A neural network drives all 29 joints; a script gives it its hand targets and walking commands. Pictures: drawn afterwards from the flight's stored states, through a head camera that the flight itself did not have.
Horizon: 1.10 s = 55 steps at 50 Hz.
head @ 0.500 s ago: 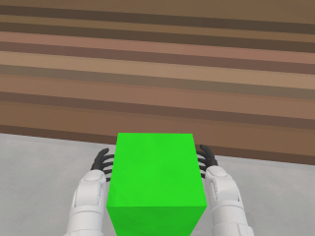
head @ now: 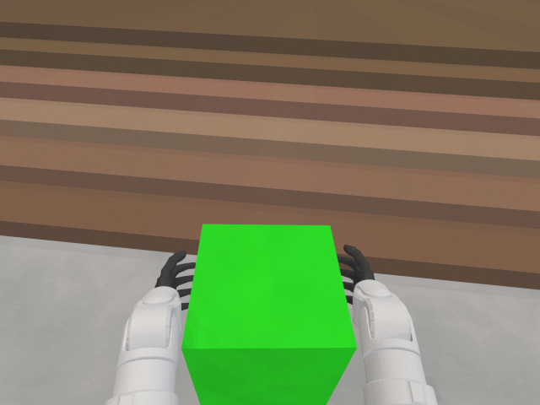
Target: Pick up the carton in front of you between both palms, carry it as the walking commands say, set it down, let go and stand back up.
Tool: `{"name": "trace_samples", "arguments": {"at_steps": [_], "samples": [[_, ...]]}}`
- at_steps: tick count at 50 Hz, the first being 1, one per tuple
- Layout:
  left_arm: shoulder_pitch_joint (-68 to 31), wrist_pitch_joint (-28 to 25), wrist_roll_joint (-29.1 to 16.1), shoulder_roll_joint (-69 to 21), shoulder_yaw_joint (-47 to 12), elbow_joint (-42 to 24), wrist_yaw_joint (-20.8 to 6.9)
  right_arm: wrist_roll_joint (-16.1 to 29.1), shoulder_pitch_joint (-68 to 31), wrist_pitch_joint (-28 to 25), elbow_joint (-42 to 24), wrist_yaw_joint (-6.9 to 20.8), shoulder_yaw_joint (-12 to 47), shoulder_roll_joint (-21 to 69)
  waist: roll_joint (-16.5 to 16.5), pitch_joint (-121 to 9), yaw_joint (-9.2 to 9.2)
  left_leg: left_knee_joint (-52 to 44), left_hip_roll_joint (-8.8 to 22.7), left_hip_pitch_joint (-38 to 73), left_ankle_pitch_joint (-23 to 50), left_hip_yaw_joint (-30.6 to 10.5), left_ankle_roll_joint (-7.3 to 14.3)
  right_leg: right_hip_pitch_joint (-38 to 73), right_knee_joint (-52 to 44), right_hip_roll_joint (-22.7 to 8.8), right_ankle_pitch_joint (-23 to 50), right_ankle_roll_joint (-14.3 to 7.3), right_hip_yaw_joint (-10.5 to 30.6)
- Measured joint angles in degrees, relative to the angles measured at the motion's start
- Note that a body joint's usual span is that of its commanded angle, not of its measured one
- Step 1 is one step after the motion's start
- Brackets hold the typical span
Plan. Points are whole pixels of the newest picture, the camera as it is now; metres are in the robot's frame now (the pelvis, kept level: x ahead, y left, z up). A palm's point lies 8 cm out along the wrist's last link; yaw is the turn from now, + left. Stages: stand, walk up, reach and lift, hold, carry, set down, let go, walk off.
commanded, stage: hold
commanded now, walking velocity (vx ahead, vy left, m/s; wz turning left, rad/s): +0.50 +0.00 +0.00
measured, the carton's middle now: (265, 319) +0.29 +0.00 -0.02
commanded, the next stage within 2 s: carry in 0.02 s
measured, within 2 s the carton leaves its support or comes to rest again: neither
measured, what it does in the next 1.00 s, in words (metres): walks ahead: left foot, then right foot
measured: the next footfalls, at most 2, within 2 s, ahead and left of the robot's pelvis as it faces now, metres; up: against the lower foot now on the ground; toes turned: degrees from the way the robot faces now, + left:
left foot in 0.44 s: +0.16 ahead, +0.10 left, +0.00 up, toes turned +9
right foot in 0.78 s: +0.43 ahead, -0.14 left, +0.00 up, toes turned -13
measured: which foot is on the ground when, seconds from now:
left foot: down 0.00-0.20, up 0.22-0.42, down 0.44-0.80, up 0.82-1.00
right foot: down 0.00-0.44, up 0.46-0.76, down 0.78-1.00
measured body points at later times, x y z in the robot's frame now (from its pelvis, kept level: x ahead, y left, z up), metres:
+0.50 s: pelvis +0.12 +0.00 -0.01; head +0.09 +0.00 +0.44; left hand +0.40 +0.15 +0.07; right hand +0.41 -0.15 +0.08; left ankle +0.13 +0.09 -0.75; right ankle +0.02 -0.11 -0.72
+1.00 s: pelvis +0.40 -0.06 +0.00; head +0.43 -0.07 +0.45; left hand +0.69 +0.10 +0.11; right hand +0.71 -0.20 +0.11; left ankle +0.40 +0.08 -0.67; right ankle +0.39 -0.13 -0.74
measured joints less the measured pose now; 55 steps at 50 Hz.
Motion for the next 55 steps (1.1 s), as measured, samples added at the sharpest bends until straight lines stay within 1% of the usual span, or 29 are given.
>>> {"name": "trace_samples", "arguments": {"at_steps": [2, 4, 6, 8, 9, 10, 12, 15, 17, 20, 21, 22, 23, 25, 27, 28, 30, 34, 37, 38, 39, 40, 41, 42, 44, 45, 47, 51, 55], "samples": [[0.12, 0.03, -0.05, 0.04, -0.01, -0.26, -0.02, -0.07, -0.08, 0.05, -0.1, 0.03, 0.13, 0.01, 0.11, -1.71, 0.15, 1.96, 0.33, -2.76, -1.25, 0.96, -0.06, -2.98, 2.25, -0.25, -1.51, 0.05, -0.64], [0.82, 0.2, -0.49, 0.19, -0.42, -1.22, 0.14, 0.23, 0.44, 0.25, -0.86, -0.12, 0.91, -0.1, 0.2, -3.8, 0.31, 4.37, 0.93, -5.6, -5.53, 2.52, 0.2, -6.38, 5.69, -0.97, -7.38, 0.15, -1.97], [1.4, 0.9, -1.41, 0.45, -0.91, -3.42, 0.48, 0.9, 0.68, 0.94, -2.67, -0.55, 1.88, -0.16, 0.36, -5.24, 0.52, 5.27, 1.61, -7.66, -6.76, 3.85, 0.24, -9.52, 8.67, -1.81, -10.85, 0.21, -3.86], [1.81, 1.91, -2.94, 1.11, -1.67, -6.15, 0.81, 1.9, 1.0, 2.15, -5.53, -1.17, 3.04, -0.22, 0.84, -6.25, 0.72, 6.36, 2.53, -9.52, -4.81, 4.73, -0.06, -11.41, 9.52, -2.18, -10.4, 0.26, -6.57], [1.98, 2.57, -3.78, 1.29, -2.2, -7.31, 1.13, 2.42, 1.5, 3.01, -7.25, -1.66, 3.58, -0.35, 1.37, -6.72, 0.6, 7.52, 3.16, -10.42, -4.81, 4.8, -0.25, -11.58, 8.95, -1.97, -8.34, -0.08, -7.37], [2.13, 3.46, -4.41, 1.29, -2.76, -8.38, 1.56, 3.13, 2.23, 4.15, -9.12, -2.06, 3.95, -0.54, 1.83, -7.28, 0.47, 9.25, 3.8, -11.34, -6.79, 4.85, -0.28, -11.52, 8.31, -1.75, -6.31, -0.43, -8.09], [2.21, 5.87, -5.32, 0.91, -4.05, -10.33, 2.34, 4.9, 3.93, 6.74, -12.75, -2.58, 4.44, -1.56, 1.54, -8.63, 0.19, 15.41, 4.45, -14.38, -12.62, 6.77, -0.24, -11.34, 7.25, -1.99, -3.96, -1.24, -9.1], [3.27, 10.33, -6.17, 0.71, -5.95, -14.04, 3.97, 7.69, 4.55, 11.36, -16.03, -3.22, 5.21, -3.17, 0.21, -9.75, -0.1, 20.56, 4.49, -18.49, -14.59, 10.5, -0.03, -9.81, 3.78, -3.04, -4.44, -1.58, -9.27], [3.91, 13.44, -6.87, 1.11, -6.84, -17.33, 5.02, 8.9, 3.96, 14.24, -17.85, -3.88, 5.93, -3.63, -0.55, -9.97, -0.24, 18.21, 4.1, -19.62, -13.61, 12.47, -0.21, -8.49, 1.03, -3.86, -3.98, -1.23, -8.99], [4.35, 17.37, -7.84, 1.34, -6.97, -22.64, 5.73, 10.07, 3.59, 17.57, -21.7, -4.46, 6.59, -3.61, -1.37, -9.97, -0.03, 8.81, 3.19, -18.33, -8.66, 15.57, -0.49, -7.03, 0.06, -4.76, -5.12, -0.54, -8.71], [4.54, 18.44, -8.02, 1.23, -6.77, -24.49, 5.8, 10.16, 3.54, 18.54, -23.2, -4.57, 6.62, -3.29, -1.26, -9.91, 0.13, 4.99, 3.05, -16.85, -6.45, 16.7, -0.48, -6.95, 1.5, -4.78, -6.57, -0.28, -8.65], [4.8, 19.39, -8.25, 1.27, -6.43, -26.31, 5.81, 10.08, 3.46, 19.3, -24.48, -4.66, 6.59, -2.61, -1.3, -9.91, 0.31, 2.66, 2.94, -15.54, -2.95, 17.38, 0.32, -7.46, 4.38, -4.86, -8.8, -0.14, -8.41], [5.41, 20.19, -8.77, 1.65, -5.88, -27.82, 5.74, 9.69, 3.62, 19.64, -25.17, -4.79, 6.74, -1.51, -1.78, -10.14, 0.42, 3.15, 2.73, -15.32, 0.26, 18.12, 1.48, -9.18, 9.39, -5.62, -11.09, -0.27, -8.99], [7.19, 21.8, -9.77, 2.02, -4.92, -29.54, 5.47, 8.87, 4.97, 20.83, -26.02, -5.11, 8.4, -0.76, -1.21, -10.66, 0.47, 5.34, 3.16, -14.72, -1.98, 18.88, 2.83, -14.41, 21.15, -5.8, -14.89, -0.71, -10.51], [8.29, 23.49, -9.87, 1.3, -4.7, -30.35, 5.43, 8.95, 6.77, 22.8, -27.55, -5.41, 9.47, -1.25, 0.15, -10.65, 0.4, 4.22, 3.82, -12.59, -4.46, 18.63, 2.86, -20.09, 29.84, -5.67, -15.95, -0.98, -12.25], [8.6, 24.25, -9.85, 1.22, -5.04, -30.69, 5.43, 9.15, 7.49, 23.71, -28.47, -5.57, 9.54, -1.37, 0.61, -10.44, 0.18, 2.82, 4.04, -11.12, -4.71, 18.44, 2.56, -22.44, 31.37, -5.89, -14.9, -0.92, -13.02], [8.57, 25.35, -9.97, 1.35, -5.79, -31.42, 5.52, 9.47, 8.05, 25.22, -30.3, -6.05, 9.43, -1.45, 1.19, -9.72, -0.47, -0.44, 4.33, -7.86, -4.47, 18.11, 1.76, -25.98, 29.5, -6.62, -10.97, -0.44, -14.19], [7.13, 26.08, -9.96, 1.26, -6.02, -33.25, 5.57, 9.92, 6.74, 26.43, -32.84, -6.27, 8.47, -1.31, 1.46, -8.37, -1.55, -4.01, 4.9, -2.07, -6.23, 17.68, 0.41, -29.41, 18.4, -7.42, -3.26, 0.19, -15.85], [6.16, 26.35, -9.83, 1.13, -5.79, -34.07, 5.56, 10.07, 5.54, 26.78, -33.55, -6.28, 7.86, -1.13, 1.67, -7.93, -1.84, -2.54, 5.96, 1.57, -10.41, 17.37, -1.34, -28.08, 10.52, -6.94, 2.21, -0.19, -18.38], [5.69, 26.49, -9.78, 1.08, -5.69, -34.19, 5.56, 10.06, 5.16, 26.96, -33.79, -6.29, 7.61, -1.08, 1.78, -7.78, -1.84, -0.33, 6.61, 2.29, -12.77, 17.07, -2.04, -26.56, 8.3, -6.48, 2.48, -0.52, -19.62], [4.94, 26.6, -9.74, 0.96, -5.61, -34.12, 5.55, 10.07, 4.74, 27.11, -34.14, -6.28, 7.22, -1.08, 1.82, -7.63, -1.88, 3.68, 7.43, 2.16, -15.72, 16.75, -2.52, -24.94, 7.08, -6.08, 3.43, -1.19, -20.53], [4.15, 26.22, -9.59, 0.82, -5.89, -33.34, 5.55, 10.24, 4.31, 27.12, -34.19, -6.27, 6.72, -1.49, 2.66, -7.38, -1.51, 10.32, 9.08, 0.14, -17.29, 16.36, -2.47, -24.95, 9.26, -5.52, 4.33, -2.8, -21.4], [3.35, 25.96, -9.36, 0.68, -6.22, -32.42, 5.59, 10.52, 3.95, 27.25, -34.07, -6.26, 6.23, -1.99, 2.9, -6.9, -0.94, 18.96, 9.46, -3.38, -17.46, 14.61, -2.12, -25.0, 11.56, -5.31, 2.88, -4.11, -21.92], [2.81, 26.09, -9.24, 0.58, -6.47, -32.01, 5.87, 10.78, 3.58, 27.58, -34.02, -6.3, 5.92, -2.32, 2.66, -6.19, -0.6, 27.76, 8.86, -7.59, -17.15, 12.65, -1.52, -24.35, 12.33, -5.34, 1.18, -4.91, -22.2], [2.6, 26.94, -9.49, 0.53, -6.38, -33.2, 6.33, 11.06, 2.81, 28.4, -34.71, -6.37, 5.32, -1.97, 1.94, -4.72, -0.18, 40.16, 7.79, -15.63, -14.94, 11.18, 0.01, -21.65, 10.34, -5.22, -0.48, -5.18, -22.43], [2.71, 27.32, -9.74, 0.54, -6.16, -34.52, 6.47, 11.05, 2.48, 28.66, -35.54, -6.43, 5.1, -1.41, 1.66, -4.13, 0.04, 42.71, 7.7, -19.03, -12.88, 11.26, 0.55, -20.05, 8.44, -5.04, -0.31, -4.78, -22.43], [2.48, 27.8, -10.35, 0.5, -5.39, -37.56, 6.59, 10.9, 1.72, 28.83, -37.86, -6.51, 4.95, -0.33, 1.2, -3.14, 0.67, 42.59, 7.9, -24.47, -9.17, 11.81, 1.01, -16.76, 4.5, -4.61, -0.17, -4.65, -22.24], [-1.15, 28.18, -11.33, 0.3, -3.23, -41.37, 6.72, 10.74, -1.96, 28.85, -41.08, -6.56, 5.04, -0.24, 0.37, -2.1, 1.88, 33.36, 7.35, -30.75, -5.61, 12.72, 0.99, -11.05, -0.65, -4.6, -0.97, -4.05, -21.07], [-8.28, 29.39, -11.75, 2.59, -2.64, -38.05, 6.95, 10.61, -8.34, 30.06, -38.57, -6.76, 4.38, -2.59, 0.55, -2.4, 1.95, 21.06, 6.03, -31.98, 0.64, 14.08, 1.65, -6.81, -0.3, -4.72, -4.99, -2.64, -20.31]]}}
